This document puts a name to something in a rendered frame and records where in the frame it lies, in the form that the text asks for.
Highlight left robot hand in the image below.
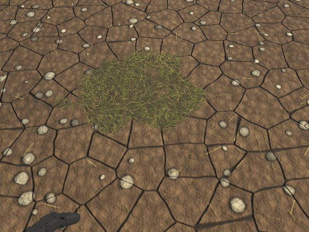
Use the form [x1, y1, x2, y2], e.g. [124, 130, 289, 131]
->
[23, 212, 80, 232]

